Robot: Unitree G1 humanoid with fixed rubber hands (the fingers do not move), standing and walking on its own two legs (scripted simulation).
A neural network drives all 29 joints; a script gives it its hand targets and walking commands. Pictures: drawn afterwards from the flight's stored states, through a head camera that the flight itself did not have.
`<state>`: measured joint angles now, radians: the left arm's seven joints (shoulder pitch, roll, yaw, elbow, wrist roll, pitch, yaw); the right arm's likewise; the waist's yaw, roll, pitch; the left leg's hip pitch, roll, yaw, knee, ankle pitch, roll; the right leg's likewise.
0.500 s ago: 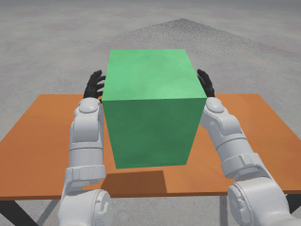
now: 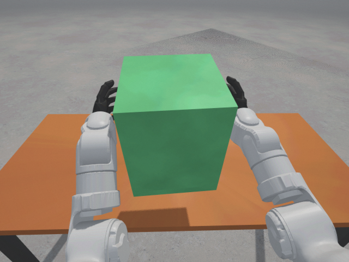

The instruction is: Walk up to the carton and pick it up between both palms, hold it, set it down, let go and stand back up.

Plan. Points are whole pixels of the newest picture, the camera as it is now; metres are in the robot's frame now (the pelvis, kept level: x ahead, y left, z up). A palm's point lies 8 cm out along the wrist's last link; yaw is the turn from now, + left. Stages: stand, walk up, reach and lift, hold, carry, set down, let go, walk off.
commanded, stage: hold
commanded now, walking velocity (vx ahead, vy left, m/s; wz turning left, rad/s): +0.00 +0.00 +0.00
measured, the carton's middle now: (171, 125) +0.38 +0.01 +0.19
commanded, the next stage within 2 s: none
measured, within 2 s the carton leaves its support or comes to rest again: neither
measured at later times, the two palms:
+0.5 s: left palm (104, 111) +0.37 +0.15 +0.24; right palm (238, 107) +0.37 -0.14 +0.24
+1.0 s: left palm (104, 112) +0.37 +0.15 +0.24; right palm (238, 105) +0.37 -0.14 +0.25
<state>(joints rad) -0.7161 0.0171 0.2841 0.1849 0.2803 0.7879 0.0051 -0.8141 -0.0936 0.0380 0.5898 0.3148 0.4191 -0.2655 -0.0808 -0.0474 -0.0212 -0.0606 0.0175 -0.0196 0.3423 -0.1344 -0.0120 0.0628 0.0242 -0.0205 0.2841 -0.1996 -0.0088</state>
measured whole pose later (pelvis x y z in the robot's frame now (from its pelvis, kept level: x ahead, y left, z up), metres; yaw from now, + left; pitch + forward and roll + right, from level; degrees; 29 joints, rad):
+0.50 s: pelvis +0.00 +0.00 +0.00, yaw +0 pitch -7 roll -1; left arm -0.78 0.03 0.30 0.27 0.28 0.79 0.01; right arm -0.88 -0.09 0.00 0.67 0.30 0.45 -0.25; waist -0.08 -0.04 -0.05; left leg -0.08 0.02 -0.01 0.33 -0.12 -0.01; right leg 0.03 0.02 -0.01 0.29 -0.19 -0.01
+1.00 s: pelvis +0.00 +0.00 +0.00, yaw +0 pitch -8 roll -1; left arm -0.75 0.02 0.30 0.21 0.28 0.81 0.00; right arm -0.86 -0.11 0.03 0.60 0.33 0.47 -0.27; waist -0.08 -0.04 -0.04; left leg -0.07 0.02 -0.02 0.34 -0.13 -0.01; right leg 0.05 0.03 -0.02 0.28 -0.20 -0.01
